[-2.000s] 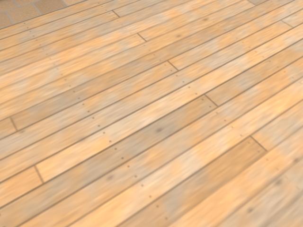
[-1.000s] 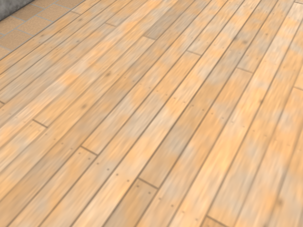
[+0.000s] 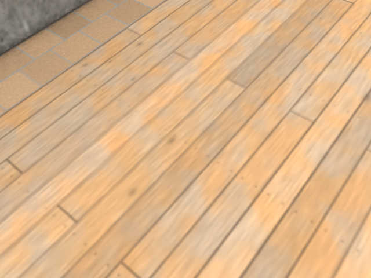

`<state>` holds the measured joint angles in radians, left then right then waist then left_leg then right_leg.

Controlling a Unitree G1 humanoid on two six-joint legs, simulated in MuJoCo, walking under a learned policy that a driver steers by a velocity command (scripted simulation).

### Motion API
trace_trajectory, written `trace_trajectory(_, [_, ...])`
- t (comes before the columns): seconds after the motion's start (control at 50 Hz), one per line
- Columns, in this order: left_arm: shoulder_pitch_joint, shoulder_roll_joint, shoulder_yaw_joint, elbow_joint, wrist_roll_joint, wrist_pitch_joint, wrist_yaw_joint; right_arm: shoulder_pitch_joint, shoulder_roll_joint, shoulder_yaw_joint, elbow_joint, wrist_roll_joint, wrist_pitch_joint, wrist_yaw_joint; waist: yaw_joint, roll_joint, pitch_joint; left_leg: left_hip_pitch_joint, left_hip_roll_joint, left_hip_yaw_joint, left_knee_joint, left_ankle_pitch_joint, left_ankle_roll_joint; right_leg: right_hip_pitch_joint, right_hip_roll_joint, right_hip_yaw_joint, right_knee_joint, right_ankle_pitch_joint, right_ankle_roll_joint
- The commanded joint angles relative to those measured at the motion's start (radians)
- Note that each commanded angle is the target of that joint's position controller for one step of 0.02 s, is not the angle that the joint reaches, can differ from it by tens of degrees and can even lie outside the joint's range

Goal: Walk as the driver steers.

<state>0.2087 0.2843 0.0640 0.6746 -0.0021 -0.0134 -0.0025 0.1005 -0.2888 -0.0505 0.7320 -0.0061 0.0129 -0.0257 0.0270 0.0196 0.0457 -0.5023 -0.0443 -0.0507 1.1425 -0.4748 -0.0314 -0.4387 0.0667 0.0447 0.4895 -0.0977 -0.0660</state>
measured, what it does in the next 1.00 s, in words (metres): steps on the spot, turning right: left foot, then right foot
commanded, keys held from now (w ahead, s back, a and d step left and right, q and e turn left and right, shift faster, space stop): e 1.00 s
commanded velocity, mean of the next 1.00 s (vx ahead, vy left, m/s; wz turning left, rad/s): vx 0.01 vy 0.00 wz -0.57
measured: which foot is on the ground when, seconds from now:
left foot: up 0.00-0.26, down 0.28-0.72, up 0.74-1.00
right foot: down 0.00-0.28, up 0.30-0.68, down 0.70-1.00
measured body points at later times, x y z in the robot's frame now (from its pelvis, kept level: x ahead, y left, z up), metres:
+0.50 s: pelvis +0.03 +0.05 +0.01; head +0.07 +0.07 +0.46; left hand +0.26 +0.29 -0.09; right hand +0.07 -0.25 -0.08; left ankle +0.07 +0.16 -0.73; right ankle -0.02 -0.08 -0.65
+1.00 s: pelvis +0.01 +0.01 +0.01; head +0.03 -0.03 +0.46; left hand +0.30 +0.15 -0.06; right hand -0.02 -0.32 -0.10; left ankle +0.12 +0.13 -0.68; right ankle -0.03 -0.08 -0.73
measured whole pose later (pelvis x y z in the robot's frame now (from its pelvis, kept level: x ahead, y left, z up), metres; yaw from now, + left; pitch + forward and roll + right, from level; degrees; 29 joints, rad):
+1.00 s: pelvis +0.01 +0.01 +0.01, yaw -36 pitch +3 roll +2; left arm 0.18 0.30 0.07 0.61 -0.01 0.04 0.03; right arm 0.12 -0.31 -0.09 0.70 -0.01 0.01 -0.03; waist 0.01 0.02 0.04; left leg -0.51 0.00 -0.07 0.91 -0.35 -0.09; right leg -0.30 0.07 0.13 0.47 -0.21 -0.05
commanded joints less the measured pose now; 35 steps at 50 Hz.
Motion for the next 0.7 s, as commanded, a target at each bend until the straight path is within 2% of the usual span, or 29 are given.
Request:
trace_trajectory(0.02, [-0.022,0.149,0.042,-0.091,0.007,0.017,0.022,0.061,-0.062,-0.022,-0.050,0.003,0.003,-0.011,-0.042,-0.140,-0.157,-0.007,0.017,-0.014,-0.135,0.054,-0.030,0.148,-0.206,0.299,-0.191,0.058,-0.160])
trace_trajectory(0.1, [-0.019,0.170,0.056,-0.106,0.000,0.029,0.040,0.052,-0.061,-0.021,-0.044,0.003,-0.005,-0.018,-0.020,-0.152,-0.192,0.040,0.014,-0.035,-0.291,0.116,-0.047,0.160,-0.201,0.337,-0.179,-0.047,-0.152])
trace_trajectory(0.2, [-0.033,0.169,0.060,-0.122,-0.002,0.050,0.039,0.052,-0.076,-0.032,-0.047,0.013,-0.029,-0.004,-0.005,-0.187,-0.172,0.095,0.003,-0.043,-0.456,0.122,-0.026,0.173,-0.194,0.433,-0.168,-0.135,-0.133])
trace_trajectory(0.24, [-0.054,0.167,0.060,-0.130,-0.012,0.059,0.040,0.099,-0.077,-0.039,-0.034,0.016,-0.042,0.006,-0.034,-0.188,-0.166,0.179,-0.004,-0.023,-0.617,0.189,0.000,0.161,-0.172,0.445,-0.136,-0.117,-0.110])
trace_trajectory(0.26, [-0.055,0.159,0.058,-0.131,-0.020,0.063,0.042,0.135,-0.089,-0.046,-0.021,0.014,-0.045,0.009,-0.052,-0.177,-0.163,0.261,0.014,-0.019,-0.725,0.256,0.020,0.123,-0.140,0.428,-0.105,-0.140,-0.080])
trace_trajectory(0.28, [-0.035,0.124,0.047,-0.136,-0.018,0.064,0.042,0.163,-0.150,-0.063,-0.022,-0.003,-0.044,0.006,-0.046,-0.079,-0.165,0.358,0.166,-0.138,-0.798,0.253,0.073,0.024,-0.077,0.361,0.013,-0.269,-0.030])
trace_trajectory(0.3, [-0.060,0.099,0.043,-0.177,-0.023,0.055,0.037,0.149,-0.242,-0.084,-0.018,-0.033,-0.034,0.002,-0.012,0.245,-0.099,0.359,0.356,-0.390,-0.870,0.351,0.215,-0.186,0.090,0.128,0.224,-0.437,0.029])
trace_trajectory(0.32, [-0.036,0.169,0.065,-0.161,0.000,0.040,0.032,0.092,-0.195,-0.074,-0.056,-0.055,-0.040,0.002,-0.018,0.249,-0.103,0.306,0.460,-0.485,-0.880,0.454,0.303,-0.204,0.048,0.124,0.489,-0.501,0.075])
trace_trajectory(0.34, [-0.001,0.203,0.081,-0.129,-0.005,0.040,0.026,0.032,-0.143,-0.058,-0.083,-0.045,-0.042,-0.006,0.007,0.158,-0.107,0.292,0.419,-0.387,-0.851,0.500,0.281,-0.187,0.026,0.133,0.612,-0.441,0.088])
trace_trajectory(0.36, [0.030,0.188,0.082,-0.097,-0.009,0.051,0.027,-0.008,-0.114,-0.051,-0.093,-0.026,-0.041,-0.010,0.023,0.105,-0.097,0.294,0.349,-0.278,-0.825,0.512,0.230,-0.184,0.020,0.113,0.669,-0.387,0.106])
trace_trajectory(0.38, [0.043,0.165,0.076,-0.084,-0.007,0.062,0.031,-0.015,-0.100,-0.046,-0.097,-0.007,-0.039,-0.014,0.015,0.094,-0.090,0.323,0.316,-0.219,-0.809,0.523,0.207,-0.211,0.012,0.103,0.729,-0.336,0.123])
trace_trajectory(0.4, [0.041,0.136,0.067,-0.083,-0.009,0.069,0.029,-0.004,-0.096,-0.040,-0.096,-0.002,-0.035,-0.018,0.005,0.093,-0.080,0.328,0.299,-0.170,-0.805,0.569,0.208,-0.221,0.006,0.087,0.767,-0.315,0.138])
trace_trajectory(0.44, [-0.014,0.111,0.055,-0.110,-0.022,0.071,0.025,0.036,-0.104,-0.042,-0.091,-0.009,-0.023,-0.023,-0.027,0.119,-0.068,0.367,0.272,-0.097,-0.813,0.586,0.218,-0.239,-0.014,0.031,0.707,-0.272,0.159])
trace_trajectory(0.48, [-0.079,0.097,0.045,-0.140,-0.025,0.069,0.022,0.088,-0.125,-0.050,-0.082,-0.012,-0.013,-0.029,-0.071,0.148,-0.080,0.456,0.296,-0.087,-0.807,0.611,0.237,-0.258,-0.043,0.012,0.601,-0.269,0.177])
trace_trajectory(0.52, [-0.097,0.084,0.036,-0.156,-0.021,0.067,0.013,0.099,-0.153,-0.061,-0.079,-0.009,-0.006,-0.028,-0.083,0.162,-0.102,0.482,0.323,-0.069,-0.799,0.631,0.246,-0.204,-0.073,-0.009,0.499,-0.293,0.179])
trace_trajectory(0.56, [-0.100,0.078,0.031,-0.165,-0.018,0.067,0.004,0.082,-0.178,-0.070,-0.083,-0.004,-0.003,-0.021,-0.084,0.174,-0.112,0.444,0.337,-0.034,-0.797,0.649,0.248,-0.107,-0.088,-0.046,0.400,-0.309,0.165])
trace_trajectory(0.64, [-0.072,0.100,0.042,-0.166,-0.021,0.078,-0.010,0.065,-0.195,-0.080,-0.076,0.018,-0.007,-0.004,-0.069,0.188,-0.115,0.416,0.363,-0.001,-0.760,0.655,0.231,0.023,-0.077,-0.100,0.209,-0.275,0.117])
trace_trajectory(0.68, [-0.007,0.095,0.050,-0.143,-0.021,0.079,-0.016,0.043,-0.187,-0.079,-0.070,0.039,-0.010,-0.002,-0.022,0.165,-0.121,0.377,0.345,0.045,-0.677,0.614,0.178,0.152,-0.051,-0.130,-0.006,-0.123,0.063])
trace_trajectory(0.7, [0.033,0.121,0.063,-0.128,-0.018,0.078,-0.008,0.093,-0.152,-0.071,-0.047,0.037,-0.014,0.002,-0.013,0.099,-0.136,0.297,0.308,0.100,-0.585,0.520,0.113,0.284,-0.041,-0.095,-0.103,-0.001,0.028])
